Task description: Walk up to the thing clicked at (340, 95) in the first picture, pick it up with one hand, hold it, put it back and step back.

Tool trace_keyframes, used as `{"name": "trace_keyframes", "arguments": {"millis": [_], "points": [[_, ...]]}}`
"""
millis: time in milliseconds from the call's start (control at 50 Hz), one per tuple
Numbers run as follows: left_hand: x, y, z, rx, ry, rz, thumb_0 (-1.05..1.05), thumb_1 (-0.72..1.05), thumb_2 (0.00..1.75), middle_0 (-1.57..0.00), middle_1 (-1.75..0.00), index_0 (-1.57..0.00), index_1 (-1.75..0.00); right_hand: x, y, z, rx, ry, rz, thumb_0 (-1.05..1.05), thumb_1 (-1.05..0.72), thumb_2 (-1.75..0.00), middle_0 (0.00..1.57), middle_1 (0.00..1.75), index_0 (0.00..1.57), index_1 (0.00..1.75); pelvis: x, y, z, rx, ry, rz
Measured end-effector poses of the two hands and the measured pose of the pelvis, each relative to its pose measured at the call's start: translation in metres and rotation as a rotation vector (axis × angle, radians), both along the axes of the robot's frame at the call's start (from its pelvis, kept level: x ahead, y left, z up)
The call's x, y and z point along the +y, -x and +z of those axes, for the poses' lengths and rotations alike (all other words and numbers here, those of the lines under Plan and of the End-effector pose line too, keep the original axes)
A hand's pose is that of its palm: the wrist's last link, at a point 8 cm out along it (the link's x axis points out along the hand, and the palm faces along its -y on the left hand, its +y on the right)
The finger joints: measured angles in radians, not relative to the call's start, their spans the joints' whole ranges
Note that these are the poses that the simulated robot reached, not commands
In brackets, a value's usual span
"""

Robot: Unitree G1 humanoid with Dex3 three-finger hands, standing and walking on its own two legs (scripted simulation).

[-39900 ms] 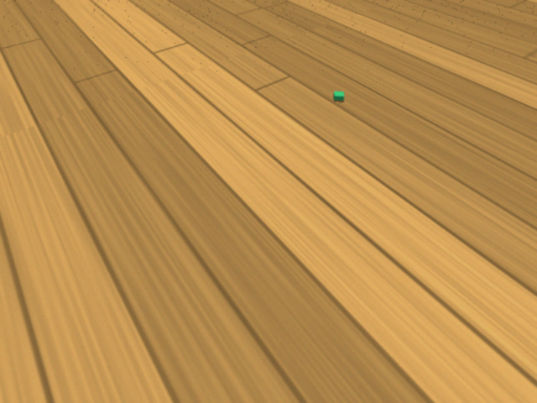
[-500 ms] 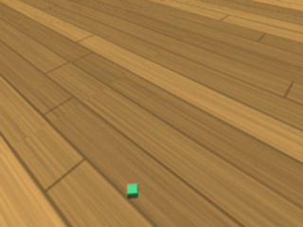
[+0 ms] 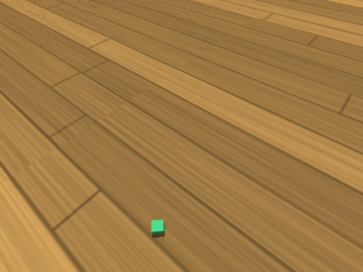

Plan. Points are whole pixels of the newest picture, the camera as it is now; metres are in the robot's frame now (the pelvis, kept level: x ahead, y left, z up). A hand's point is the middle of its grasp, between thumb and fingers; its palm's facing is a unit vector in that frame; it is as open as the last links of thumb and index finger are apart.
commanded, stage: stand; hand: left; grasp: from above
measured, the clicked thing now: (157, 226) +0.47 +0.17 -0.77
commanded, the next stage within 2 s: step back in 0.84 s
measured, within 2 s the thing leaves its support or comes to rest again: neither
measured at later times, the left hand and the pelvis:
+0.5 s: hand out of the picture +0.07 +0.25 -0.16, palm faces +0.01 -0.94 -0.34, open 7.4 cm; pelvis +0.00 +0.00 +0.00, yaw +0 degrees
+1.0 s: hand out of the picture +0.07 +0.27 -0.16, palm faces +0.00 -0.93 -0.37, open 7.4 cm; pelvis -0.02 +0.01 -0.01, yaw +0 degrees
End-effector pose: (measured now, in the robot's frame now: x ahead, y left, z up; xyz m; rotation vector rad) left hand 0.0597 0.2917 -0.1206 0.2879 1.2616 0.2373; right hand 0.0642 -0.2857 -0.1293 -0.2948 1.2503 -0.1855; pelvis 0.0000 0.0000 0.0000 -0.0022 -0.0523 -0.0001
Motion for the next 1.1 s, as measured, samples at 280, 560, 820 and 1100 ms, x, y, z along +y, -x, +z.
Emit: {"name": "trace_keyframes", "arguments": {"millis": [280,560,820,1100], "points": [[-0.001,-0.006,0.001,-0.013,-0.002,-0.009,0.01,0.90,0.90,-0.20,-0.30,-0.20,-0.30,-0.004,-0.008,0.003,-0.015,0.002,0.003,0.00,-0.90,-0.90,0.20,0.30,0.20,0.30,-0.002,-0.002,0.000,0.004,0.001,0.001],[-0.002,-0.006,0.001,-0.013,0.003,-0.016,0.01,0.90,0.90,-0.20,-0.30,-0.20,-0.30,-0.008,-0.004,0.004,-0.009,0.010,-0.001,0.00,-0.90,-0.90,0.20,0.30,0.20,0.30,-0.003,-0.003,0.000,0.005,0.000,-0.001],[0.000,-0.005,0.002,-0.013,-0.001,-0.024,0.01,0.90,0.90,-0.20,-0.30,-0.20,-0.30,-0.007,-0.001,0.003,-0.006,0.002,-0.003,0.00,-0.90,-0.90,0.20,0.30,0.20,0.30,-0.003,-0.002,0.000,0.006,-0.001,-0.002],[0.046,-0.020,-0.014,-0.076,-0.042,-0.075,0.01,0.90,0.90,-0.21,-0.30,-0.20,-0.30,-0.011,0.023,0.005,-0.007,0.090,-0.026,0.00,-0.90,-0.90,0.20,0.30,0.20,0.30,0.029,0.035,-0.021,0.034,0.004,0.008]]}}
